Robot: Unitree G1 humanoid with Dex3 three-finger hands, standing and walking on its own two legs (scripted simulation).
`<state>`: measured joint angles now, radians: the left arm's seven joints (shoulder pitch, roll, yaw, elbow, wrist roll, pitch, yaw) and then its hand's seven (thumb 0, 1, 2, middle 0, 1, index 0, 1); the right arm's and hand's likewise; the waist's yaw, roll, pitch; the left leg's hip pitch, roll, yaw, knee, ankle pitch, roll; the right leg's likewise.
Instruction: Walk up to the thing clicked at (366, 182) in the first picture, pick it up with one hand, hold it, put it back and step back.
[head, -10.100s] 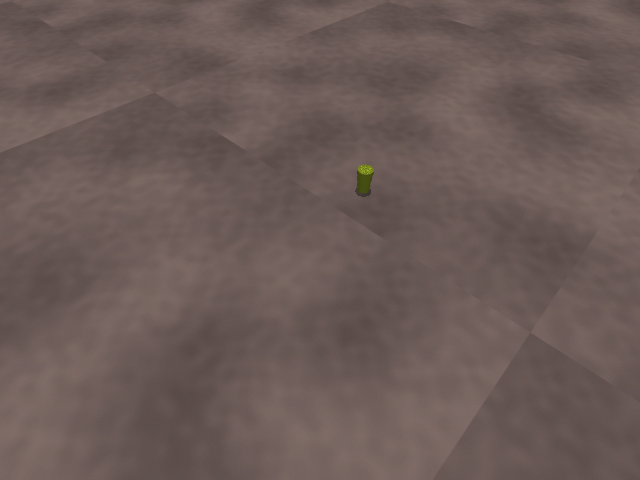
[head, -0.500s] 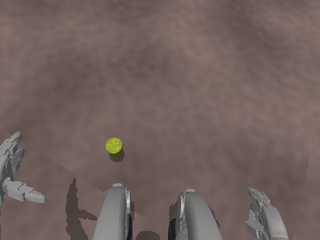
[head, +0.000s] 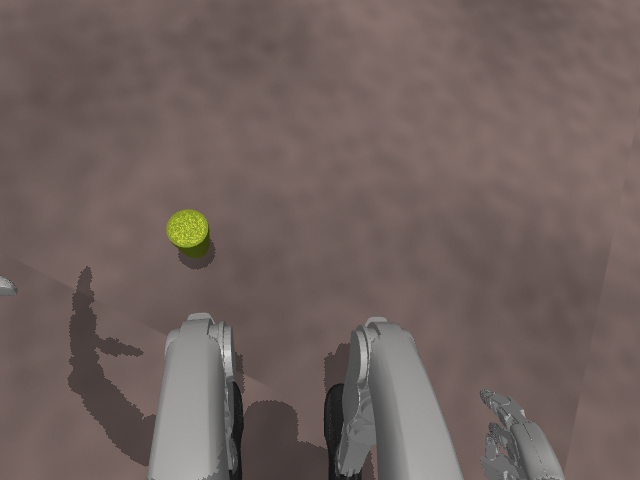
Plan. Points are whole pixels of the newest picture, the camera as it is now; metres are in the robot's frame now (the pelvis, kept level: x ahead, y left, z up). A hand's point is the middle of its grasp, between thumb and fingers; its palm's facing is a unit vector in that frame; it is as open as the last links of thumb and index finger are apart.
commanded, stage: go down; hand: left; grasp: from the side
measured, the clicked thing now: (192, 238) +0.50 +0.21 -0.40
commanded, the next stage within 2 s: approach in 1.30 s
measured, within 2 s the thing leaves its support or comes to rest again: neither
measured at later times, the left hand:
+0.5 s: hand out of the picture +0.41 +0.39 -0.06, palm faces +0.14 -0.98 -0.10, open 17.2 cm
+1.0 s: hand out of the picture +0.43 +0.40 -0.08, palm faces +0.13 -0.99 -0.08, open 17.3 cm
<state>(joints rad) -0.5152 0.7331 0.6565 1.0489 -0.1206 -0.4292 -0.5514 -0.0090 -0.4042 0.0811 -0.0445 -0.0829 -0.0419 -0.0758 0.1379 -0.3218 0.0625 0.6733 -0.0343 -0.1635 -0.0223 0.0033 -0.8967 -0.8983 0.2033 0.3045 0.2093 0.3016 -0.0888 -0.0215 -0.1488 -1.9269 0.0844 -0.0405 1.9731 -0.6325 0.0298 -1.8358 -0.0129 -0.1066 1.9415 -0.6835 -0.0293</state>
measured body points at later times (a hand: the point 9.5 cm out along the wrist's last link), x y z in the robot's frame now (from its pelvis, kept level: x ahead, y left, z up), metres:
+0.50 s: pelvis -0.01 +0.00 -0.07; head +0.20 +0.06 +0.32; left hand +0.40 +0.44 -0.05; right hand +0.12 -0.28 -0.17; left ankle +0.09 +0.12 -0.43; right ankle +0.08 -0.11 -0.43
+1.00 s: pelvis -0.01 +0.00 -0.10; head +0.21 +0.08 +0.28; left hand +0.42 +0.45 -0.07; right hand +0.10 -0.28 -0.19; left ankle +0.09 +0.12 -0.43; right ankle +0.08 -0.11 -0.43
